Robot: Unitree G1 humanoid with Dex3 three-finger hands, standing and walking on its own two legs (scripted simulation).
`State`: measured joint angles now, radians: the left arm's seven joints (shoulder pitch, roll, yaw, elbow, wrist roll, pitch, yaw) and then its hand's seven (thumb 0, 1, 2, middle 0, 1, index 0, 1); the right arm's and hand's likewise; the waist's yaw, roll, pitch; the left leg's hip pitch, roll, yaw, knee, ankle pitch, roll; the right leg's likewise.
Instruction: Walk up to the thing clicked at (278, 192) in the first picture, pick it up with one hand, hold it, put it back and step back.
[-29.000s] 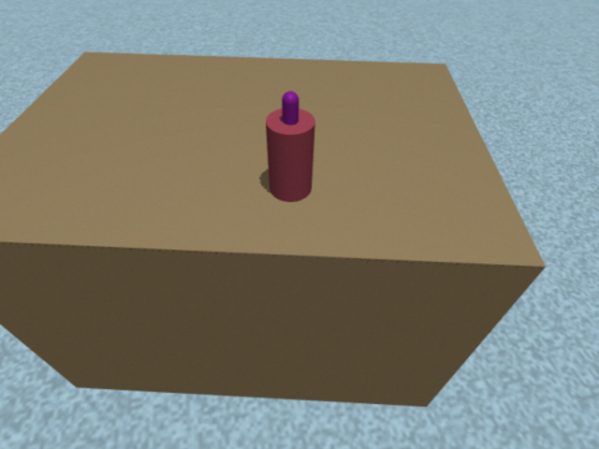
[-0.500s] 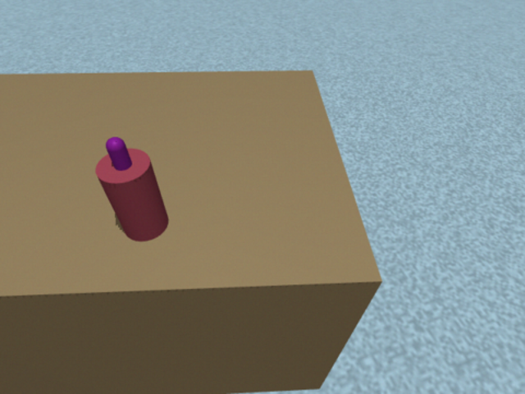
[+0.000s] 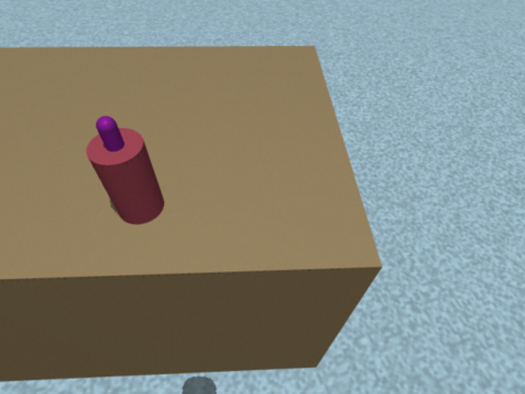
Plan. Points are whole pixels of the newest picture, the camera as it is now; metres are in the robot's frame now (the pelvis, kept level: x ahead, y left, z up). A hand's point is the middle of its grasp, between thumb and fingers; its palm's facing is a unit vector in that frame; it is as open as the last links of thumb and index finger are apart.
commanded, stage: step back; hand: left
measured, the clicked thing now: (125, 168) +0.47 +0.23 +0.07
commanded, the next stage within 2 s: none
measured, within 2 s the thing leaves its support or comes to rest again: neither
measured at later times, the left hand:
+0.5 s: hand out of the picture +0.00 +0.23 -0.15, palm faces +0.04 -0.90 -0.43, open 7.4 cm
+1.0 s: hand out of the picture -0.19 +0.29 -0.17, palm faces +0.03 -0.91 -0.41, open 7.4 cm
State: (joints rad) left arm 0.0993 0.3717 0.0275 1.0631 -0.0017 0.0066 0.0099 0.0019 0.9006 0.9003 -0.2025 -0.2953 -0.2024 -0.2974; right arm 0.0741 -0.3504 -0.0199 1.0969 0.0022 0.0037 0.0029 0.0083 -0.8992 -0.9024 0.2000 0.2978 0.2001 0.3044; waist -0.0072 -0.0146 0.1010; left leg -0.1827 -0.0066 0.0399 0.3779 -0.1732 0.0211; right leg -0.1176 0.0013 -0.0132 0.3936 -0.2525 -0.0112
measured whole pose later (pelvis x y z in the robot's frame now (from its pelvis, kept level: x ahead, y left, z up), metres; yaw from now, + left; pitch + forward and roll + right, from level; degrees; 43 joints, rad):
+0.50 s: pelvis -0.10 -0.04 -0.02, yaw +4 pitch +0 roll +1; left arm 0.09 0.34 0.05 0.85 0.03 0.03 0.02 0.00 0.90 0.90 -0.20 -0.30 -0.20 -0.30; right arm 0.11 -0.42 -0.04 0.94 0.00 0.06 -0.03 0.01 -0.90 -0.90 0.20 0.30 0.20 0.30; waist 0.01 0.04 0.20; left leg -0.40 -0.08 -0.13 1.04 -0.51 -0.02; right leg -0.33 -0.02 -0.07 0.61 -0.27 -0.05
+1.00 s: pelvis -0.25 +0.00 -0.01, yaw +1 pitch -1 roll -1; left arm 0.20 0.43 0.09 0.87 0.02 0.05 0.02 0.00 0.90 0.90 -0.20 -0.30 -0.20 -0.30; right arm 0.07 -0.36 -0.04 0.86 -0.02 0.04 0.00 0.01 -0.90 -0.90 0.20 0.30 0.20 0.30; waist 0.03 -0.03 0.18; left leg -0.35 0.03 0.04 0.54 -0.17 0.03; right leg -0.35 0.06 0.12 1.04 -0.49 0.04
